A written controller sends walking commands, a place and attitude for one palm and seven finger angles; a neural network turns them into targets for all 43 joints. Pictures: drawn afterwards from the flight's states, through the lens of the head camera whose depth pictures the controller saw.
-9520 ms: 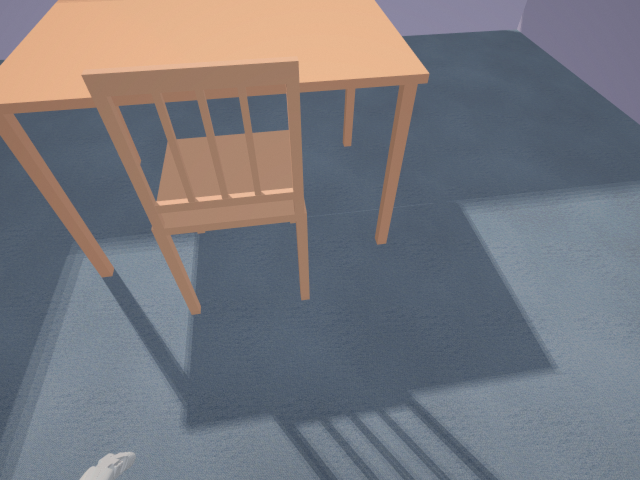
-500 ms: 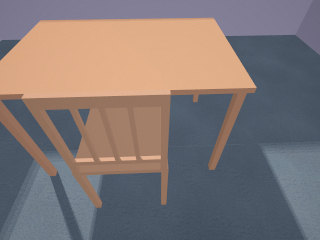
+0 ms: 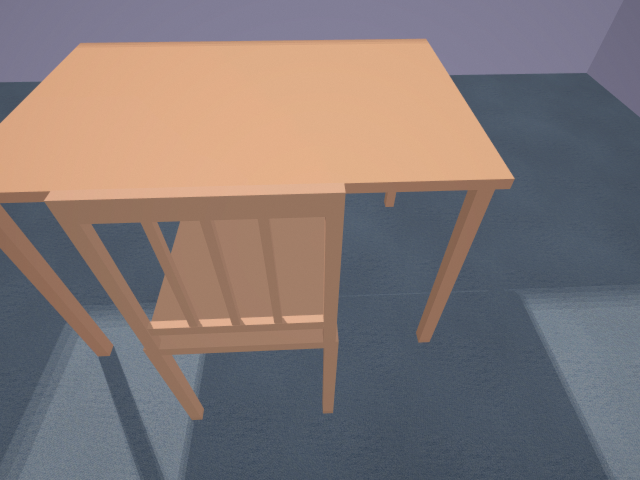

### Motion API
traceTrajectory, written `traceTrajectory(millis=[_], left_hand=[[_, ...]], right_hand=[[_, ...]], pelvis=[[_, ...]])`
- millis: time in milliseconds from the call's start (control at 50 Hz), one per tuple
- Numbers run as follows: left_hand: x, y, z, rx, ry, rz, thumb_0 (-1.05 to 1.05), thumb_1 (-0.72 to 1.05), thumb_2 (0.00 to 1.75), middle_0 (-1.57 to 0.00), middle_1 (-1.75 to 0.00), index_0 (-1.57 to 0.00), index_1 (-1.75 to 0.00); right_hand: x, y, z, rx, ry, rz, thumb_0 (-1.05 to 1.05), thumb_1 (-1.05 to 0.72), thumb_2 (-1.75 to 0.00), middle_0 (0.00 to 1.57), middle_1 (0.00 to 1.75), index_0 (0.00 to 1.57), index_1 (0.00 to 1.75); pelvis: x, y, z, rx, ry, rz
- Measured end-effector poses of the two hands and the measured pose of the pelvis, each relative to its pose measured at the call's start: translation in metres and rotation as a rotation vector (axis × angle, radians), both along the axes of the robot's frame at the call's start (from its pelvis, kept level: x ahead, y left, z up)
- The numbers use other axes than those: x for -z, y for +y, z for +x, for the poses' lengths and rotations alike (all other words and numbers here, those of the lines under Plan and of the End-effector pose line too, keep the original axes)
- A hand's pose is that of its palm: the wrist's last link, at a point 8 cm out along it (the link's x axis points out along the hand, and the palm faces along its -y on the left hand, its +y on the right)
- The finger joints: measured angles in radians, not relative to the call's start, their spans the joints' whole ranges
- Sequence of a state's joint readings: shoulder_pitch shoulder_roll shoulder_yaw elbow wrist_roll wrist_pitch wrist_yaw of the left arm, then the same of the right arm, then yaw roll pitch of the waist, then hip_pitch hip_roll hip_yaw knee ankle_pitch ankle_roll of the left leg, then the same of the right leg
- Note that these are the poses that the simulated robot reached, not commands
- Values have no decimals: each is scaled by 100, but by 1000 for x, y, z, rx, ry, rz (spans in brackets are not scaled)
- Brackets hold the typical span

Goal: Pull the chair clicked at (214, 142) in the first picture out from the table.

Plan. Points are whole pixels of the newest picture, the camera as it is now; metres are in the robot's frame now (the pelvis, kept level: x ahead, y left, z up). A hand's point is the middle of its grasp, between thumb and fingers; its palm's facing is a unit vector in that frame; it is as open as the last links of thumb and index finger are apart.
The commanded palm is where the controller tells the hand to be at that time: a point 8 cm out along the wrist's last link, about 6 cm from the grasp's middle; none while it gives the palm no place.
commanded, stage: shuffle to correct the standing spot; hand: left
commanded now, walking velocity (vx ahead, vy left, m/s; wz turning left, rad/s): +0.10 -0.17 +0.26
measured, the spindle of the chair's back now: (223, 277) +0.46 +0.21 -0.08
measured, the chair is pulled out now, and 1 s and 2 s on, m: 0.00 0.00 0.00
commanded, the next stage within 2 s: come to a stop and stand still in 0.72 s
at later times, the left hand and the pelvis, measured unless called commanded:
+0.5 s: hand out of the picture -0.04 +0.12 -0.20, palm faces +0.17 -0.97 -0.15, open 7.4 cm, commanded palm none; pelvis +0.04 -0.02 -0.02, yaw +6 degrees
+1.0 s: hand out of the picture +0.10 +0.06 -0.18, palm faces +0.15 -0.97 -0.22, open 7.4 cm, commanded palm none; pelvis +0.10 -0.12 -0.01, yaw +7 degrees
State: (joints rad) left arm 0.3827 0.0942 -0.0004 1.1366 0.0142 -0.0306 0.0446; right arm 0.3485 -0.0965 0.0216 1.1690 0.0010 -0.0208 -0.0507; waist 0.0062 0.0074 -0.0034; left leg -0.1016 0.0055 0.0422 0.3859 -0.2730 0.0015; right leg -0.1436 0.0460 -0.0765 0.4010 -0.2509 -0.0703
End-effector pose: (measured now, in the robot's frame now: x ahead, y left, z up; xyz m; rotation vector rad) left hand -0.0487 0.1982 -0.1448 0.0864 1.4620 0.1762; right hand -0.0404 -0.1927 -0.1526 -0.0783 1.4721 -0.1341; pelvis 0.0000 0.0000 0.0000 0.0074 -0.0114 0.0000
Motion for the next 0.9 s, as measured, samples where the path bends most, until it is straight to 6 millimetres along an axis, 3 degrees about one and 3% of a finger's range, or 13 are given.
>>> traceTrajectory(millis=[180, 320, 400, 540, 600, 720, 820, 900], left_hand=[[7, 0, 0, -19, 31, -11, 0, 90, 90, -20, -30, -20, -30], [7, -9, 8, -62, 44, 11, 0, 90, 90, -20, -30, -19, -30], [11, -17, 7, -104, 49, 16, 0, 90, 90, -20, -30, -19, -30], [28, -33, 1, -103, 124, -50, 0, 90, 90, -20, -30, -19, -30], [27, -34, 18, -66, 120, -56, 0, 90, 90, -20, -30, -19, -30], [13, -36, 73, -81, -27, -4, 0, 91, 90, -20, -30, -20, -30], [8, -46, 108, -55, -88, 66, 0, 91, 90, -20, -30, -19, -30], [6, -65, 124, -53, -99, 94, 0, 91, 90, -20, -30, -19, -30]], right_hand=[[1, -3, -3, 3, 40, -9, 0, -90, -90, 20, 29, 20, 30], [4, -22, 3, -20, 104, -25, 0, -90, -90, 20, 29, 20, 30], [3, -36, 22, -58, 116, -57, 0, -90, -90, 20, 29, 20, 30], [3, -56, 75, -81, -13, -132, 0, -90, -90, 20, 29, 20, 30], [-1, -62, 86, -70, -55, -132, 0, -90, -90, 20, 29, 20, 30], [-4, -81, 99, -108, -22, -97, 0, -90, -90, 20, 30, 20, 30], [12, -116, 124, -89, -34, -69, 0, -90, -90, 20, 30, 21, 30], [17, -149, 147, -90, -39, -83, 0, -90, -90, 20, 30, 21, 30]], pelvis=[[5, -3, 11, -26, 7, 10], [10, -15, 29, -65, 25, 6], [12, -22, 35, -102, 18, -12], [21, -27, 46, -84, -11, 6], [17, -33, 51, -75, -4, 24], [9, -55, 59, -101, 15, 14], [17, -87, 74, -105, 19, 11], [20, -108, 87, -126, 14, -18]])
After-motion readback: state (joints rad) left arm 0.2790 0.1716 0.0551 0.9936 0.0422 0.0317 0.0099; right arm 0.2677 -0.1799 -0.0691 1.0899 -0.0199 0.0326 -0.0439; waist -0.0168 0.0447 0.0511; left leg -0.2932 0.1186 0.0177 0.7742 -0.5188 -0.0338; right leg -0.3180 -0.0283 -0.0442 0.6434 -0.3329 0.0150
